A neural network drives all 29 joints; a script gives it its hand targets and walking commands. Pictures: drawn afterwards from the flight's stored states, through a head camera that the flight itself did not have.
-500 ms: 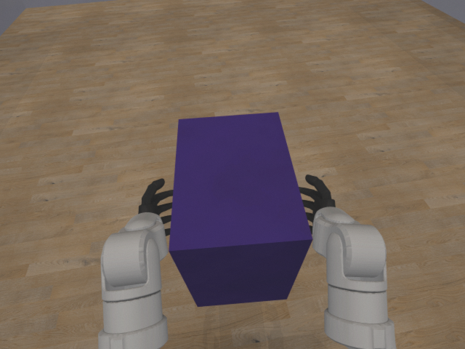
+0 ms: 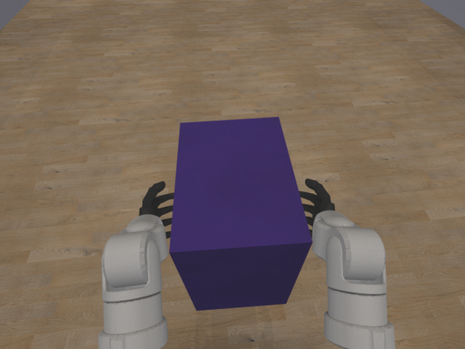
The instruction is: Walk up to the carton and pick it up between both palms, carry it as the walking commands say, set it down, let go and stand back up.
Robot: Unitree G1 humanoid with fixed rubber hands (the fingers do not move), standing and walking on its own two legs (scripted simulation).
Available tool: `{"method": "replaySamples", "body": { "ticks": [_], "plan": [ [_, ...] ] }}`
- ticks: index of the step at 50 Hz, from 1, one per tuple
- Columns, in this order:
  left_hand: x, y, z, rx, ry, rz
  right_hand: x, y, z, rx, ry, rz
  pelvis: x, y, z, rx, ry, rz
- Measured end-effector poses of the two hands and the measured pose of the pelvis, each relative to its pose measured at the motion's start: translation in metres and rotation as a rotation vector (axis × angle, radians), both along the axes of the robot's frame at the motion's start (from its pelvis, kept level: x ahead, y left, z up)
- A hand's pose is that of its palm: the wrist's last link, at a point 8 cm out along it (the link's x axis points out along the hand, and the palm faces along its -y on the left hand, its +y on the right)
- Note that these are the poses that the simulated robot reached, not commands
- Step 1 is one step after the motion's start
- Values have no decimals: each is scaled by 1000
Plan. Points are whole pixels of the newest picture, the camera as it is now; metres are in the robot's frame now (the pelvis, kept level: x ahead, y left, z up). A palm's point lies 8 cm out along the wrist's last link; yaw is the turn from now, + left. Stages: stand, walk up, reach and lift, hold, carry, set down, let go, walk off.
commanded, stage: carry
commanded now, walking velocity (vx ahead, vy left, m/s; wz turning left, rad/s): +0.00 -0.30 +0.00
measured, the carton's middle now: (235, 218) +0.36 +0.01 +0.02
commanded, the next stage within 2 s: none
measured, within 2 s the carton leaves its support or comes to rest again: neither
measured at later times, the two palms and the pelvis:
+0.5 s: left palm (210, 247) +0.27 +0.05 +0.08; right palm (387, 248) +0.26 -0.22 +0.08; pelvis -0.03 -0.08 -0.01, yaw -1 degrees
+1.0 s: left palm (219, 286) +0.20 +0.03 +0.10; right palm (416, 284) +0.21 -0.23 +0.09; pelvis -0.09 -0.10 -0.01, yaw +1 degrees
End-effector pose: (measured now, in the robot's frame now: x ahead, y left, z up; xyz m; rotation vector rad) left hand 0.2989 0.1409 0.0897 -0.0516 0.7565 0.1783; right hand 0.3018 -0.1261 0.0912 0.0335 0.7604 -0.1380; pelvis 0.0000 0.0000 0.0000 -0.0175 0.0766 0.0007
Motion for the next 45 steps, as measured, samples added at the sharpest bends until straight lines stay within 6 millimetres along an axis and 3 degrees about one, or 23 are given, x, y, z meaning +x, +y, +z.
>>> {"method": "replaySamples", "body": {
  "ticks": [9, 15, 21, 31, 45],
  "plan": [
    [7, -64, -5, 47, 17, -48, -5, -64, -16, 43, 17, -44, 0, -46, -5, 45, -9, -30],
    [0, -87, -4, 49, 7, -57, -13, -86, -15, 44, 5, -52, -7, -65, -7, 47, -18, -35],
    [-17, -95, -4, 38, -13, -52, -29, -95, -12, 32, -15, -45, -22, -76, -11, 36, -36, -29],
    [-55, -88, -7, 3, -20, -22, -59, -88, -7, -2, -22, -13, -53, -82, -14, 6, -52, 3],
    [-82, -102, 3, 28, -23, -16, -84, -102, -3, 22, -26, -7, -78, -95, -8, 43, -31, 8]
  ]
}}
